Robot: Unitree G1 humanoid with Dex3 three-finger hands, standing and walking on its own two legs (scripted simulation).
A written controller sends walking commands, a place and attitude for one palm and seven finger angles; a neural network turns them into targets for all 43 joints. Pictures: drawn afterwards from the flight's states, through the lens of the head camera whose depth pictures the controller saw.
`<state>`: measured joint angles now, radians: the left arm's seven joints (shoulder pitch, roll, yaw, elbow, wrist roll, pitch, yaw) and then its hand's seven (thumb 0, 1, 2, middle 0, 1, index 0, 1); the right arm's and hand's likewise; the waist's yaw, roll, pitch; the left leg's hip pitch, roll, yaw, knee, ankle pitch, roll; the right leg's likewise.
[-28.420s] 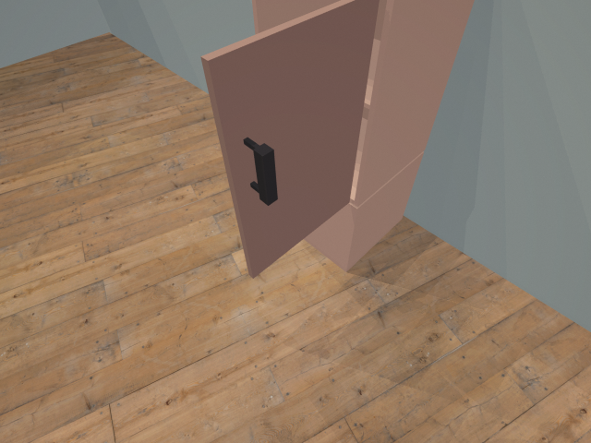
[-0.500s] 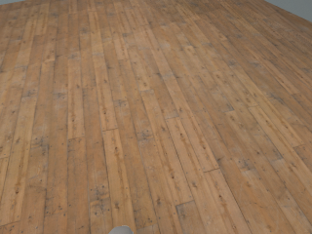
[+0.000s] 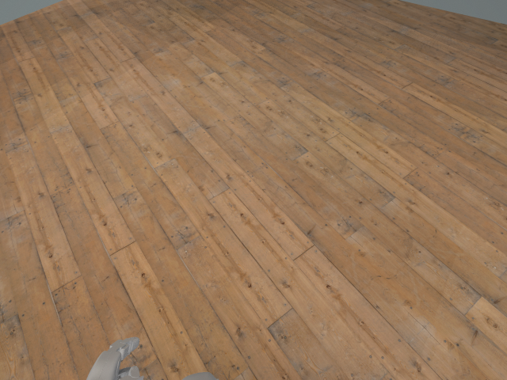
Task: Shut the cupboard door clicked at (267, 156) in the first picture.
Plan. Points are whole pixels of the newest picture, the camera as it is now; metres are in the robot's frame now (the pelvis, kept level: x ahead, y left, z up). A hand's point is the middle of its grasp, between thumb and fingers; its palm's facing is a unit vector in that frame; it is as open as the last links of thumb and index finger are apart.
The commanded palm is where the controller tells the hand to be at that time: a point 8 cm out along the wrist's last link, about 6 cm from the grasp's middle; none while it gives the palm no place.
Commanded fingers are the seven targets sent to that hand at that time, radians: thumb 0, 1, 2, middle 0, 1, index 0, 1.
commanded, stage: turn to face it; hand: left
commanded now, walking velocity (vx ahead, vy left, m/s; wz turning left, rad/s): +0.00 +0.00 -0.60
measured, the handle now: out of the picture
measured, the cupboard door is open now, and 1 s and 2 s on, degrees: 55 55 55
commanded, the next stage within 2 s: take the last steps up to it in 1.94 s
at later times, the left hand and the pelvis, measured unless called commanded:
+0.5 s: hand (138, 372) +0.16 +0.22 -0.15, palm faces -0.26 -0.95 -0.18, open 7.4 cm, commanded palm none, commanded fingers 0.00 0.90 0.90 -0.20 -0.30 -0.20 -0.30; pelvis +0.01 +0.04 +0.02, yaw -18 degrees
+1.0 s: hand (191, 349) +0.19 +0.13 -0.15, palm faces -0.56 -0.80 -0.21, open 7.4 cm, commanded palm none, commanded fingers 0.00 0.90 0.90 -0.20 -0.30 -0.20 -0.30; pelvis +0.00 +0.02 +0.01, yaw -35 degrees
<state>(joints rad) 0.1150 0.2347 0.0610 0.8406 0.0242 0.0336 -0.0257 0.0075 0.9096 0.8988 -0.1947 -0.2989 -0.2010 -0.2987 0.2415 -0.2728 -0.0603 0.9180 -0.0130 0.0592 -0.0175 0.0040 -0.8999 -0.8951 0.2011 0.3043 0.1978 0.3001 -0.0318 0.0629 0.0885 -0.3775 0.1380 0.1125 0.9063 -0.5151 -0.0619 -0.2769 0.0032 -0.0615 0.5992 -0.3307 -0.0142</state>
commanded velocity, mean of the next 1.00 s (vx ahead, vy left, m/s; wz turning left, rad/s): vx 0.00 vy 0.00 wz -0.60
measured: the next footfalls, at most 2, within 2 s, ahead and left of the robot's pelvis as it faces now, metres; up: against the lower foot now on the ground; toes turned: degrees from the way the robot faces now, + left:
left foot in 0.28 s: +0.09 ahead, +0.13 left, +0.00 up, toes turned -7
right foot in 0.70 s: -0.03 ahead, -0.11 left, +0.00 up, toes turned -30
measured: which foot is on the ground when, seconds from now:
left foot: up 0.00-0.26, down 0.28-0.70, up 0.72-1.00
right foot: down 0.00-0.28, up 0.30-0.68, down 0.70-1.00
